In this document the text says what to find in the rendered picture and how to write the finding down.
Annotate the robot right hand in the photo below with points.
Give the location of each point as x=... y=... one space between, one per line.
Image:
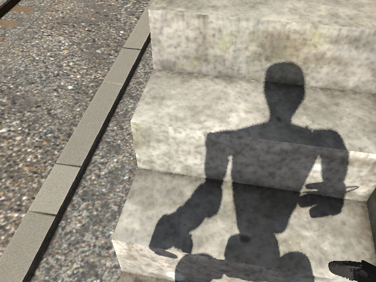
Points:
x=358 y=271

